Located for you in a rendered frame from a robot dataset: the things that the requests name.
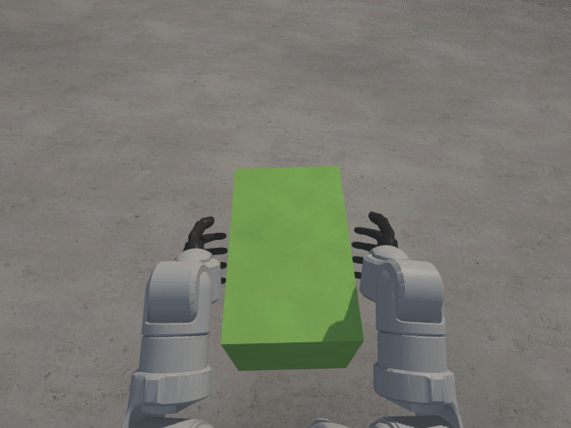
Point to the carton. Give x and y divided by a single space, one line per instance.
291 299

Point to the robot left forearm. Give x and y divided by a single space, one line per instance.
173 368

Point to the robot right forearm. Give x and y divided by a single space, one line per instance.
411 368

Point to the robot right hand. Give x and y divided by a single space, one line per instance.
384 237

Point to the robot left hand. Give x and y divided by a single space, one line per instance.
196 240

